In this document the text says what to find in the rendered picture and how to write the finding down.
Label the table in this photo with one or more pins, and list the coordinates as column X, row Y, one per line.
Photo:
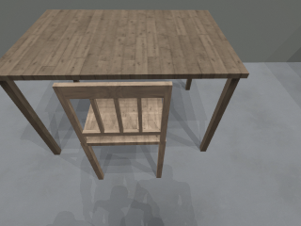
column 121, row 44

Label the chair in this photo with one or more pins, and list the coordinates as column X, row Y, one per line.
column 120, row 114

